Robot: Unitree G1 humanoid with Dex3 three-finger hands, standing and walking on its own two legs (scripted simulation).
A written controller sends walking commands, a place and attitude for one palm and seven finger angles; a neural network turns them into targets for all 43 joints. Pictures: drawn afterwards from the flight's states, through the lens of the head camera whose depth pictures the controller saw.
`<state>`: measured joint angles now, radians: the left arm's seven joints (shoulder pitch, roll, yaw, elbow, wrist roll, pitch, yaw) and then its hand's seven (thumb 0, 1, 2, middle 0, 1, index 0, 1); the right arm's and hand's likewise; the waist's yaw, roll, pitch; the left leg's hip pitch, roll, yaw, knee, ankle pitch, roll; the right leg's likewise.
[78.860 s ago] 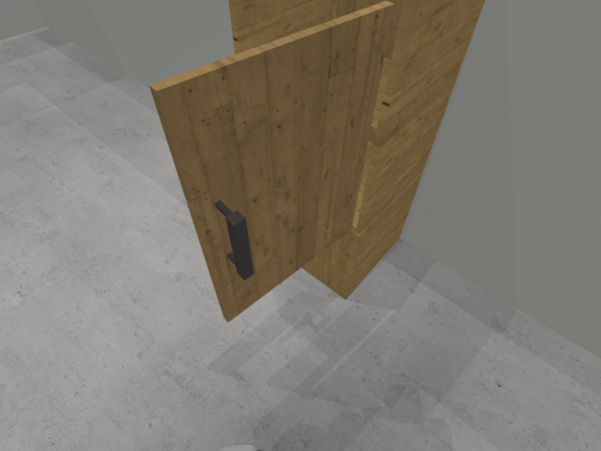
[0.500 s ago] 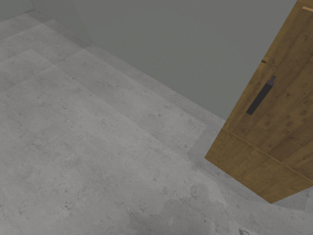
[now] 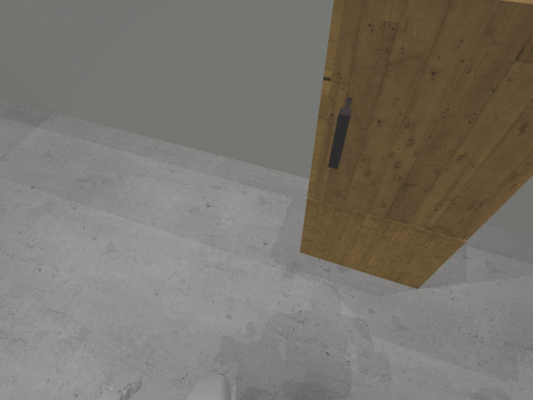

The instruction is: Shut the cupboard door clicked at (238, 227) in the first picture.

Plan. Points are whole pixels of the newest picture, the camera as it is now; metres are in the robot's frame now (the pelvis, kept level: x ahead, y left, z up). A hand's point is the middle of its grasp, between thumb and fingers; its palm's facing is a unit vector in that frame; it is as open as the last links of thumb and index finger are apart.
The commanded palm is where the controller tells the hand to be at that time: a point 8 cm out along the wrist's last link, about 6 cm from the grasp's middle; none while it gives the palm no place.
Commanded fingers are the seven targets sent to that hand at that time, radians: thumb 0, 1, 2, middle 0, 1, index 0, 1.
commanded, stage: turn to face it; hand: left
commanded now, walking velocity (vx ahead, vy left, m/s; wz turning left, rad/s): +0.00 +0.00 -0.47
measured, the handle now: (341, 134) +0.65 -0.13 -0.04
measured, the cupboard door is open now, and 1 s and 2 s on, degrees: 0 0 0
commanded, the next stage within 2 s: take the last steps up to it in 0.40 s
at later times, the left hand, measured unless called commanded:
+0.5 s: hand (167, 372) +0.18 +0.19 -0.15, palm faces -0.22 -0.95 -0.22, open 7.4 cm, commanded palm none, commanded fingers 0.00 0.90 0.90 -0.20 -0.30 -0.20 -0.30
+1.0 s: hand (205, 352) +0.21 +0.13 -0.17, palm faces -0.33 -0.93 -0.14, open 7.4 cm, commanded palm none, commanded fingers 0.00 0.90 0.90 -0.20 -0.30 -0.20 -0.30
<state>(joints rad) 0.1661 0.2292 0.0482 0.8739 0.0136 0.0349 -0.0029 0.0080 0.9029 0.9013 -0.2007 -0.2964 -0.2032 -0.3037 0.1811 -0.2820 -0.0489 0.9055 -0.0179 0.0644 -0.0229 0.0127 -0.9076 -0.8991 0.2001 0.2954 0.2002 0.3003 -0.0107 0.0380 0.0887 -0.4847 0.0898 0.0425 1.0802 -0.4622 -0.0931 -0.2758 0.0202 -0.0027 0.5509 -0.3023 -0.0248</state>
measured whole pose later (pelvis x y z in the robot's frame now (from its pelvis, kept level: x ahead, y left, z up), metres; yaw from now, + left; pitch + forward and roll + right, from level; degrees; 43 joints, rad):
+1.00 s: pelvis +0.10 -0.03 +0.01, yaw -20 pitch +1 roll -2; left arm 0.22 0.23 0.07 1.01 0.03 0.06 -0.05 0.01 0.91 0.90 -0.20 -0.30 -0.20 -0.30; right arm 0.33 -0.17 -0.01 0.99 -0.04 -0.03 -0.03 0.01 -0.90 -0.90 0.20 0.30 0.20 0.30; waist -0.03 -0.04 0.03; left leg -0.20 0.11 0.16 0.46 -0.28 -0.01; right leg -0.48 -0.02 -0.03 1.07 -0.34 0.00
